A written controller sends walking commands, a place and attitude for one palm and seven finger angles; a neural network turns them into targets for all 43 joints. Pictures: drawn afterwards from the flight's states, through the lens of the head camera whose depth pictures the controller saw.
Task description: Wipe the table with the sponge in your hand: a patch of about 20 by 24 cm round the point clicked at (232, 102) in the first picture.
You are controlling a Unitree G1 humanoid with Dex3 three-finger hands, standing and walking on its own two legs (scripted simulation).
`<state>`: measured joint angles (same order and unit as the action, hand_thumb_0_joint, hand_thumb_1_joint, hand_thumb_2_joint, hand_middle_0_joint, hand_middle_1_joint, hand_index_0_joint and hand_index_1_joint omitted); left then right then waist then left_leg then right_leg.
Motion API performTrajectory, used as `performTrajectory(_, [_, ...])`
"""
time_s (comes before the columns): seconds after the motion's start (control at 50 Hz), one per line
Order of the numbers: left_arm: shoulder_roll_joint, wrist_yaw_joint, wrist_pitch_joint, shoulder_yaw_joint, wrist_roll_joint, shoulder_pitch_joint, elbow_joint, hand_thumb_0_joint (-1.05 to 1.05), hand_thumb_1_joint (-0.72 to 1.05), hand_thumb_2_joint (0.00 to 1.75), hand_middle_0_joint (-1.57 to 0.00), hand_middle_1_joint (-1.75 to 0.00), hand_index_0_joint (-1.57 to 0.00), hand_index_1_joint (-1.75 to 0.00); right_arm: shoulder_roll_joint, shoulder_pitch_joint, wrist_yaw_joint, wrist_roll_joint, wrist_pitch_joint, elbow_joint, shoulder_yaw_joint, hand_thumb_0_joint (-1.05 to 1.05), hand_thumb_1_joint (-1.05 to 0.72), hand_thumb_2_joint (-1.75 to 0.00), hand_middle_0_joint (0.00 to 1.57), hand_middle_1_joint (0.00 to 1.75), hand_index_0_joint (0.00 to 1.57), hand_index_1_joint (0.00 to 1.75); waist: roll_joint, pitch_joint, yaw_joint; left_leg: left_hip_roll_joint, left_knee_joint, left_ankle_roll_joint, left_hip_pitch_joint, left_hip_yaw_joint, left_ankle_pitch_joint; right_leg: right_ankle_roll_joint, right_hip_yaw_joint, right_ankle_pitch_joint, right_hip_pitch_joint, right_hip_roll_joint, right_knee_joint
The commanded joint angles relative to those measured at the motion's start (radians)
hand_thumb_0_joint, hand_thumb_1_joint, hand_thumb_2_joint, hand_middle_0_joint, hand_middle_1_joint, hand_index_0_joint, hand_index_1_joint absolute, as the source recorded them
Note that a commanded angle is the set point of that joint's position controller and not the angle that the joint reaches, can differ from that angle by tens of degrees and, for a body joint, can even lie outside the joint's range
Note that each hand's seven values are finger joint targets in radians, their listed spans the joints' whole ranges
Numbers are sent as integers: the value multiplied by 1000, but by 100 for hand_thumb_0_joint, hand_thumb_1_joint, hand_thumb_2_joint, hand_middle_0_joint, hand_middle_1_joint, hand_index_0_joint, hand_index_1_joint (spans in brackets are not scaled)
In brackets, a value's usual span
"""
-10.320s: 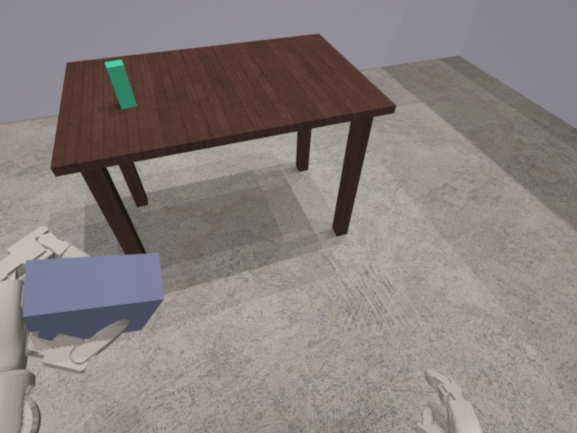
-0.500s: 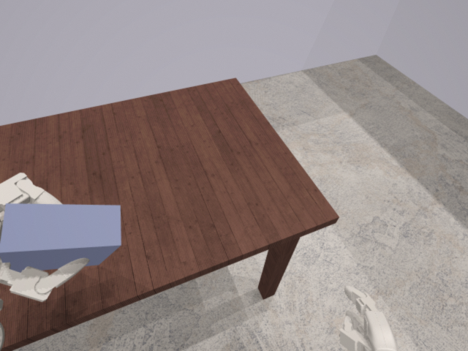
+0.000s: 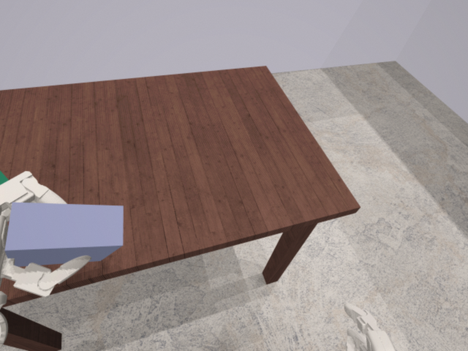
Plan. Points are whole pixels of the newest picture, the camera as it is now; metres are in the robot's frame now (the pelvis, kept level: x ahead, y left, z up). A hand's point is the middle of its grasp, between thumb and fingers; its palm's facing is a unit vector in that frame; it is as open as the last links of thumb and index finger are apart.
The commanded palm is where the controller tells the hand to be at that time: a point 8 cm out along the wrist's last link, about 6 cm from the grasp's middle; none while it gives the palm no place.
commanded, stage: come to a stop and stand still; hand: left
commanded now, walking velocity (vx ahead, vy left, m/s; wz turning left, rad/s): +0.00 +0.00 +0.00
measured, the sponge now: (80, 237) +0.23 +0.23 +0.11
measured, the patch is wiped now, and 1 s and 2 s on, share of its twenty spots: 0.00 0.00 0.00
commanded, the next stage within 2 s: look again from close up in 0.42 s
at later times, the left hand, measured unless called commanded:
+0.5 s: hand (16, 252) +0.18 +0.27 +0.16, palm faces +0.41 -0.84 -0.34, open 9.4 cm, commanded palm +0.12 +0.29 +0.18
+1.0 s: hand (47, 238) +0.20 +0.24 +0.16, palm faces +0.36 -0.86 -0.36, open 9.4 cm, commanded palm +0.15 +0.27 +0.18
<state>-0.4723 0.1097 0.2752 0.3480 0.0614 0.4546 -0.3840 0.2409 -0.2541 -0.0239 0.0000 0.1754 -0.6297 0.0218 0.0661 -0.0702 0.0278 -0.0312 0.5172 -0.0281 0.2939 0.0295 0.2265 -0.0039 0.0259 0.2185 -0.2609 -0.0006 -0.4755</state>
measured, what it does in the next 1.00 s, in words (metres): stands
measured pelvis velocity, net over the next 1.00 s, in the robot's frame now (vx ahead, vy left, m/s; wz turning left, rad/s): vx -0.01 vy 0.00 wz -0.01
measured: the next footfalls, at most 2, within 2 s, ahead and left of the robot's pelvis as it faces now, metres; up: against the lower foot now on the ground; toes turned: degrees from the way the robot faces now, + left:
none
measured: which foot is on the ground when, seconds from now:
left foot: down 0.00-1.00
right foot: down 0.00-1.00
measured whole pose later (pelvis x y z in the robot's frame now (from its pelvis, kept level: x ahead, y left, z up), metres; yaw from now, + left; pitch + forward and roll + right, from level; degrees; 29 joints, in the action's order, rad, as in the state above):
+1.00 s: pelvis -0.01 +0.00 +0.00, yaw +0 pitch -1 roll -1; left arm -0.40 0.11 0.23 0.34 0.08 0.44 -0.46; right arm 0.22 -0.18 -0.01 -0.01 0.17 -0.62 0.01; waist 0.03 -0.05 0.04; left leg -0.02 0.49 -0.02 0.28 0.03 0.20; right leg 0.00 0.02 0.19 -0.25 0.01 -0.46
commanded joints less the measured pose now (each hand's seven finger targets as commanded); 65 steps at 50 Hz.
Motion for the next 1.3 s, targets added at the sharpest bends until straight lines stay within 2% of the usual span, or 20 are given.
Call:
performTrajectory(0.0, [-170, 45, 93, 128, 18, -193, -317, 0, 10, 130, -120, -160, -120, -160, 144, 92, 6, -3, 85, 155, -46, 0, -90, -90, 20, 30, 20, 30, -265, 181, 13, 81, -150, 7, 37, 107, 62, 27, -31, -74, 124, -63, 22])
performTrajectory(0.06, [-145, 44, 97, 97, 10, -171, -331, 0, 10, 130, -120, -160, -120, -160, 154, 93, -9, -7, 107, 153, -46, 0, -90, -90, 20, 30, 20, 30, -273, 175, 13, 96, -185, 10, 47, 145, 111, 22, -19, -47, 110, -42, -11])
performTrajectory(0.14, [-98, 44, 100, 85, 4, -180, -276, 0, 10, 130, -120, -160, -120, -160, 149, 93, -17, -7, 108, 144, -56, 0, -90, -90, 20, 30, 20, 30, -163, 136, 12, 120, -238, 18, 102, 179, 220, 10, -14, -4, 94, -36, -26])
performTrajectory(0.16, [-124, 43, 98, 109, -2, -185, -246, 0, 10, 130, -120, -160, -120, -160, 162, 103, -16, -9, 105, 143, -60, 0, -90, -90, 20, 30, 20, 30, -206, 139, 10, 133, -263, 18, 104, 194, 245, 6, -20, 0, 100, -25, -53])
performTrajectory(0.24, [-96, 34, 97, 105, -4, -237, -197, 0, 10, 130, -120, -160, -120, -160, 137, 107, -11, -11, 86, 148, -62, 0, -90, -90, 20, 30, 20, 30, -141, 125, 13, 133, -279, 19, 153, 194, 327, -1, -28, 5, 126, -33, -29])
performTrajectory(0.26, [-138, 34, 93, 137, -6, -232, -186, 0, 10, 130, -120, -160, -120, -160, 149, 122, -10, -11, 82, 151, -65, 0, -90, -90, 20, 30, 20, 30, -178, 143, 12, 135, -281, 15, 138, 191, 315, -1, -36, -4, 139, -29, -35])
performTrajectory(0.28, [-79, 26, 93, 91, -1, -238, -198, 0, 10, 130, -120, -160, -120, -160, 120, 113, -10, -14, 78, 153, -60, 0, -90, -90, 20, 30, 20, 30, -172, 148, 11, 132, -277, 25, 127, 189, 305, 1, -29, -7, 135, -37, -26])
performTrajectory(0.44, [-90, 22, 86, 94, 8, -205, -301, 0, 10, 130, -120, -160, -120, -160, 114, 139, -21, -14, 95, 157, -53, 0, -90, -90, 20, 30, 20, 30, -151, 161, 12, 89, -191, -1, 93, 145, 250, 18, -64, 9, 124, -54, 48])
performTrajectory(0.46, [-136, 28, 80, 133, 8, -192, -304, 0, 10, 130, -120, -160, -120, -160, 129, 138, -17, -17, 95, 159, -58, 0, -90, -90, 20, 30, 20, 30, -177, 182, 10, 88, -182, 0, 76, 147, 214, 21, -71, -3, 130, -54, 42])
performTrajectory(0.48, [-96, 25, 79, 104, 14, -183, -313, 0, 10, 130, -120, -160, -120, -160, 106, 134, -15, -16, 94, 152, -52, 0, -90, -90, 20, 30, 20, 30, -168, 190, 10, 84, -172, 7, 61, 138, 183, 24, -64, -8, 126, -64, 50])
performTrajectory(0.56, [-159, 34, 62, 170, 29, -124, -283, 0, 10, 130, -120, -160, -120, -160, 122, 141, -5, -17, 91, 145, -59, 0, -90, -90, 20, 30, 20, 30, -131, 190, 9, 62, -115, 13, -6, 116, 75, 38, -100, -21, 70, -87, 98])
performTrajectory(0.58, [-100, 29, 60, 127, 36, -117, -282, 0, 10, 130, -120, -160, -120, -160, 100, 138, -2, -17, 87, 141, -54, 0, -90, -90, 20, 30, 20, 30, -106, 187, 9, 60, -114, 18, -11, 107, 61, 36, -89, -20, 73, -93, 103])
performTrajectory(0.74, [-98, 28, 47, 117, 40, -105, -271, 0, 10, 130, -120, -160, -120, -160, 118, 150, 13, -21, 79, 155, -63, 0, -90, -90, 20, 30, 20, 30, -83, 162, 11, 58, -114, 10, -39, 98, 66, 35, -101, 30, 37, -93, 143])
performTrajectory(0.86, [-135, 32, 32, 145, 36, -98, -310, 0, 10, 130, -120, -160, -120, -160, 129, 168, 23, -23, 70, 168, -64, 0, -90, -90, 20, 30, 20, 30, -142, 187, 10, 69, -135, 8, -56, 111, 0, 29, -89, -45, 80, -80, 109])
performTrajectory(0.9, [-102, 26, 31, 123, 34, -104, -310, 0, 10, 130, -120, -160, -120, -160, 114, 174, 26, -18, 65, 167, -61, 0, -90, -90, 20, 30, 20, 30, -111, 200, 10, 77, -134, 8, -66, 99, 6, 30, -90, -63, 87, -73, 96])
performTrajectory(0.94, [-91, 22, 22, 118, 33, -114, -306, 0, 10, 130, -120, -160, -120, -160, 113, 174, 28, -16, 55, 169, -63, 0, -90, -90, 20, 30, 20, 30, -100, 189, 4, 88, -127, 4, -72, 93, 69, 40, -106, -10, 50, -67, 88])
performTrajectory(1.06, [-83, 16, -11, 107, 7, -186, -302, 0, 10, 130, -120, -160, -120, -160, 106, 197, 47, -13, 24, 188, -49, 0, -90, -90, 20, 30, 20, 30, -225, 136, -8, 174, -238, -32, -51, 178, 275, 35, -69, 50, -11, -12, -25])
performTrajectory(1.12, [-46, 14, -30, 77, -7, -179, -283, 0, 10, 130, -120, -160, -120, -160, 89, 191, 52, -10, 9, 195, -38, 0, -90, -90, 20, 30, 20, 30, -170, 135, -5, 169, -201, -36, -49, 135, 211, 40, -56, -5, 11, -13, 0])
performTrajectory(1.2, [-54, 7, -55, 85, -3, -148, -284, 0, 10, 130, -120, -160, -120, -160, 84, 185, 53, -4, -11, 200, -33, 0, -90, -90, 20, 30, 20, 30, -73, 172, -11, 115, -56, -20, -82, 36, -7, 74, -137, -121, 54, -53, 57])
performTrajectory(1.28, [-70, 3, -69, 108, 9, -112, -319, 0, 10, 130, -120, -160, -120, -160, 76, 186, 56, -4, -30, 202, -29, 0, -90, -90, 20, 30, 20, 30, -99, 216, -22, 101, 13, -14, -107, -3, -113, 94, -173, -250, 96, -86, 45])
